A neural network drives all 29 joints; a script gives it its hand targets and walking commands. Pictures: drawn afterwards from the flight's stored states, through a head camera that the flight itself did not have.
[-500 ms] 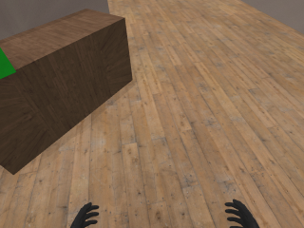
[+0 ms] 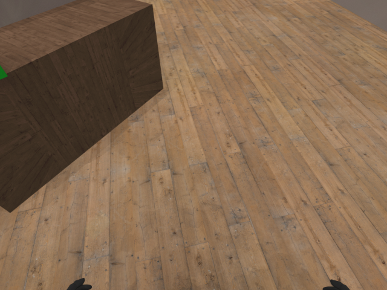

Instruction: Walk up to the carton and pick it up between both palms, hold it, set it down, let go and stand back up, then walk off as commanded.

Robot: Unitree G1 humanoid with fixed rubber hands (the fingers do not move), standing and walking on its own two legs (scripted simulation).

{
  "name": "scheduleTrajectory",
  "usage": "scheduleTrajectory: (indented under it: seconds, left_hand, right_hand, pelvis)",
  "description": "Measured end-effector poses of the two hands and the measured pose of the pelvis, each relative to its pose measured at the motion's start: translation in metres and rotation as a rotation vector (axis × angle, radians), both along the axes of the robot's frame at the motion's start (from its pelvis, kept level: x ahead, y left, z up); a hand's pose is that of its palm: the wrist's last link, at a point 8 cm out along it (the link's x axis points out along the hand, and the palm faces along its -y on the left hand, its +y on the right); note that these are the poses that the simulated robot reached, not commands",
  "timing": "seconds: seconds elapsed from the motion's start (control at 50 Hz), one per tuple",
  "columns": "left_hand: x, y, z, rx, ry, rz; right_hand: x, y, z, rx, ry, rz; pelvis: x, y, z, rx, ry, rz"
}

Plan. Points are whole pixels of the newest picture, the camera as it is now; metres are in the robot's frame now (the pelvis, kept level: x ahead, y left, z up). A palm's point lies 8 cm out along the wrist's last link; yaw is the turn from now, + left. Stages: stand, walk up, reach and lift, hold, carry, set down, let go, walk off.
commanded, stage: stand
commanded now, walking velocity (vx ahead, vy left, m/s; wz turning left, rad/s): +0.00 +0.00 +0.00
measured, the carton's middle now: out of the picture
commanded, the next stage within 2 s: walk up in 1.12 s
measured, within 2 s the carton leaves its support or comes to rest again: neither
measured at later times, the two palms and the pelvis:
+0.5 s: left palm out of the picture +0.09 +0.30 -0.09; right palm out of the picture +0.09 -0.29 -0.09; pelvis +0.00 +0.00 +0.02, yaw +0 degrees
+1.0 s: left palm out of the picture +0.09 +0.30 -0.08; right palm out of the picture +0.09 -0.30 -0.08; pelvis +0.00 +0.00 +0.03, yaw +0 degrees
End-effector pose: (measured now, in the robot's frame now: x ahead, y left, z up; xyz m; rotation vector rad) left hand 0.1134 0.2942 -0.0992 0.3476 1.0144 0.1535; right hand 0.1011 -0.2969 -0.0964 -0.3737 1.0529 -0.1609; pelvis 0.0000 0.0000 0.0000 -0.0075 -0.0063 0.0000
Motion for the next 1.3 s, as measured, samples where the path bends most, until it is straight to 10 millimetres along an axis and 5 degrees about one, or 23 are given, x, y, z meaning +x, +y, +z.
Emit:
scheduleTrajectory:
  seconds: [0.4,1.3]
  left_hand:
    - [-0.025,0.004,0.004,-0.012,0.109,0.021]
    - [-0.021,-0.002,0.016,0.001,0.159,0.06]
  right_hand:
    - [-0.006,0.008,0.008,0.025,0.049,-0.031]
    - [-0.017,-0.007,0.012,0.026,0.135,-0.085]
  pelvis:
    - [-0.002,0.005,0.019,0.001,-0.021,-0.007]
    - [0.005,-0.005,0.033,0.006,-0.034,0.0]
